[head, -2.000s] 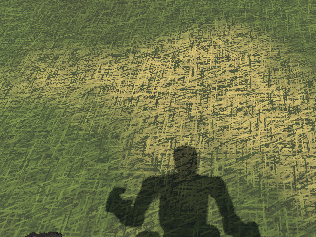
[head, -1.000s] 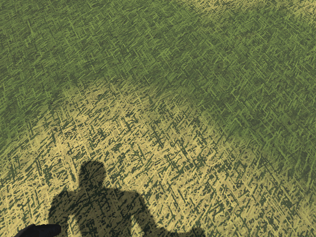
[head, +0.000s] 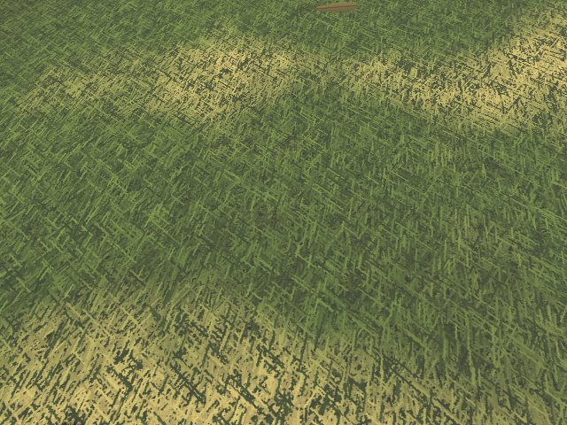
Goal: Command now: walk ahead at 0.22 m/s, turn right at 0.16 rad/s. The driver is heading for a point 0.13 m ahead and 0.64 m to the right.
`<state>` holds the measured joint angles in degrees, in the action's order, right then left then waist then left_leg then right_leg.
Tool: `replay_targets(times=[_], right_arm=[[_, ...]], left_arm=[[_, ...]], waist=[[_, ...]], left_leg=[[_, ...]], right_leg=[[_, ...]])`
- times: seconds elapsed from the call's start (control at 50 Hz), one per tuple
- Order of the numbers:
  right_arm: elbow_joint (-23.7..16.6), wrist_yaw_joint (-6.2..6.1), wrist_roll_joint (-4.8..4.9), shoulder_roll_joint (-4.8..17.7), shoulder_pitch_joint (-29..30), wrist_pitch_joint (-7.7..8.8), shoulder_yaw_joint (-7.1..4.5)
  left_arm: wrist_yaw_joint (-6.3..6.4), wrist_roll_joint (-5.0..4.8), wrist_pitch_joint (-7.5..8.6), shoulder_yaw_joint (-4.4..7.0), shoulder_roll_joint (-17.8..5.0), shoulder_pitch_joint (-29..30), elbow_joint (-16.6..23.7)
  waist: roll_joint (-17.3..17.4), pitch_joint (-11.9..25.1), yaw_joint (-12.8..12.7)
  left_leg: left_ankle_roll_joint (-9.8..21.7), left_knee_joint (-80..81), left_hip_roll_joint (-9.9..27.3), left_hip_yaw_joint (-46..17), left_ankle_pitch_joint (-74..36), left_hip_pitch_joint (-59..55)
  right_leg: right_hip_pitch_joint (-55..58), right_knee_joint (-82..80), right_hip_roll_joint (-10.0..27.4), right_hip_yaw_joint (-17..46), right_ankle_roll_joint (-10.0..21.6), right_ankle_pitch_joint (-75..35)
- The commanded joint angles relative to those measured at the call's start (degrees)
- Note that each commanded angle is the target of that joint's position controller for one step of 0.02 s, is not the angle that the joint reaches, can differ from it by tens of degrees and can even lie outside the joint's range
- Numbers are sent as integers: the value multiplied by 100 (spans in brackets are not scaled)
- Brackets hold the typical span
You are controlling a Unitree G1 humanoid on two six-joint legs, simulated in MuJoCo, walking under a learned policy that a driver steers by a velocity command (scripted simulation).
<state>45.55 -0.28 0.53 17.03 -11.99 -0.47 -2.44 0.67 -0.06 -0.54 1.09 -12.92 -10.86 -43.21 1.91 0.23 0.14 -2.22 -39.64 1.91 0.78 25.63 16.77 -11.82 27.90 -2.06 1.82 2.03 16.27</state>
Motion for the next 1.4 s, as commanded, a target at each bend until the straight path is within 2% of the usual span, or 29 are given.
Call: replay_targets(times=[0.02,0.08,0.1,0.12,0.14,0.18,0.22,0.26,0.36,0.46,0.48,0.5,0.52,0.54,0.6,0.66,0.86,0.92,0.94,0.96,0.98,1.0,1.04,1.2,1.3,1.32,1.34,1.36,1.4], right_arm=[[-530,29,86,446,598,277,-101],[-22,47,-26,536,-562,462,-179],[118,21,-92,938,-1147,488,-290],[176,43,-80,1356,-1418,499,-414],[118,9,-87,1061,-1277,528,-350],[-13,-59,-59,697,-814,584,-261],[-89,-85,-103,560,-516,557,-209],[-187,-120,-137,643,-286,476,-235],[-170,-234,-12,977,-355,289,-319],[-317,-222,202,997,-4,251,-364],[-331,-172,53,798,-241,287,-285],[-498,-75,-358,90,-811,309,-65],[-510,-4,-135,554,-932,338,-102],[-621,-4,82,902,-232,316,-214],[-675,-193,-86,857,17,148,-238],[-632,-196,-158,637,-208,87,-204],[-928,-148,-72,511,396,166,-185],[-869,-68,-35,514,70,243,-237],[-809,-66,-72,643,-147,255,-297],[-848,-90,-181,1045,-238,224,-385],[-859,-68,-382,1370,-61,183,-463],[-1050,-97,-383,1042,234,212,-392],[-1156,-151,-209,626,605,210,-275],[-964,-151,-82,754,229,44,-293],[-714,-92,110,707,-90,30,-240],[-673,-56,-1,559,-284,107,-174],[-770,26,-275,219,-413,213,-46],[-840,-2,-245,177,-77,224,-14],[-770,-19,-221,392,255,201,-57]], left_arm=[[59,-103,46,357,-1242,-266,113],[55,-146,63,311,-992,322,257],[47,-119,127,211,-552,722,452],[45,-121,220,202,-553,818,675],[37,-148,286,331,-938,765,652],[-39,-260,331,400,-936,271,401],[-70,-180,312,434,-883,380,393],[-136,-119,272,384,-653,359,455],[-349,-89,173,289,-462,781,885],[-351,-49,106,681,-1206,-665,700],[-200,-39,73,802,-1548,-1144,628],[-49,-7,45,808,-2061,-889,823],[-129,65,113,742,-1894,-800,1092],[-179,10,170,664,-1573,-441,1133],[-107,-62,148,531,-1213,347,1152],[-23,51,129,560,-1264,450,1184],[89,-18,-110,606,-1345,273,1171],[91,-104,-191,584,-1308,333,1193],[112,-151,-213,556,-1221,270,1184],[115,-122,-223,480,-898,-7,1173],[104,-161,-144,569,-1099,213,1384],[92,-29,-86,707,-1537,65,1253],[110,-71,-182,720,-1390,-246,891],[65,-51,-212,348,-606,344,1078],[-11,-40,-170,384,-785,-90,793],[27,-5,-168,413,-1030,-179,826],[97,73,-206,481,-1480,-160,879],[47,136,-167,343,-987,183,817],[-11,166,-66,258,-645,455,801]], waist=[[-1002,-515,-253],[-698,-55,391],[158,85,680],[1234,43,739],[873,-330,704],[554,-572,358],[451,-737,289],[461,-469,215],[501,-287,332],[248,472,-571],[-428,783,-775],[-1955,1347,-54],[-1383,2585,-309],[-697,1728,-411],[-404,405,76],[-693,474,212],[-960,580,-141],[-1036,603,63],[-910,609,157],[136,744,-7],[1700,264,-71],[1169,289,-102],[502,238,-241],[978,406,186],[791,291,17],[345,543,86],[-1069,793,351],[-1416,708,250],[-994,421,163]], left_leg=[[287,556,-54,21,194,829],[558,1838,55,-70,-1369,-1602],[776,2062,766,-981,-637,-2401],[1372,2733,1838,-2576,76,-2615],[1693,2955,2239,-3026,321,-2495],[1344,3039,1856,-2284,377,-2581],[1053,2903,1566,-1149,-2181,-2364],[963,2707,1257,-188,-4155,-1927],[955,2477,1065,757,-4700,-1236],[624,216,1015,977,-5512,-1109],[254,-1262,665,1006,-3780,-121],[-105,-3392,-196,737,1683,1565],[-107,-4267,-462,-564,1629,1758],[-2,-4196,-223,-632,940,2147],[41,-2985,193,-629,-131,1682],[-81,-2350,33,-462,-406,1124],[-196,-334,-256,-615,-561,819],[38,1039,-368,-499,-938,104],[187,1689,-99,-581,-1394,-462],[622,2054,1151,-1606,-1565,-1109],[1540,2428,2036,-3039,-2397,-740],[1764,2332,2194,-2961,-2682,-595],[1313,2034,1451,-1801,-2917,-593],[1440,1839,1160,-892,-3643,-1139],[1077,1512,1038,-867,-3333,-593],[657,1285,853,-695,-2615,-148],[198,635,308,-143,-911,483],[-27,950,235,-107,-248,124],[-128,1181,205,-45,-1320,-203]], right_leg=[[313,-1504,1527,2245,1133,1611],[-888,-848,908,1672,735,794],[-1899,338,276,869,322,792],[-2722,1534,-183,215,51,1259],[-3319,2592,86,563,-2,1679],[-3775,3262,343,778,82,899],[-3712,3203,455,685,-5,237],[-3107,2837,410,155,-253,-207],[-1711,1188,352,-516,-345,-1273],[154,207,-176,-650,359,-1420],[1349,-88,206,73,673,-2894],[2656,551,1735,2190,1595,-5560],[2624,-418,2458,3904,2429,-3264],[1976,-854,2110,3338,2079,-1922],[-133,-1224,1328,2237,1304,-575],[-774,-1224,995,1766,1288,-1275],[-512,-899,845,2537,1096,-147],[-413,-554,699,2742,863,-541],[-697,-287,465,2579,616,-274],[-1356,914,-82,1830,252,1002],[-2469,2111,-866,664,-64,1906],[-2437,3316,-430,889,-282,1722],[-2319,4073,-393,774,-505,1120],[-1368,1927,47,86,-774,953],[315,-1020,31,-182,-319,-977],[1107,-933,535,435,-128,-1827],[1609,-482,1519,1423,339,-3540],[607,-568,1673,1437,916,-2666],[369,-608,974,985,489,-1344]])
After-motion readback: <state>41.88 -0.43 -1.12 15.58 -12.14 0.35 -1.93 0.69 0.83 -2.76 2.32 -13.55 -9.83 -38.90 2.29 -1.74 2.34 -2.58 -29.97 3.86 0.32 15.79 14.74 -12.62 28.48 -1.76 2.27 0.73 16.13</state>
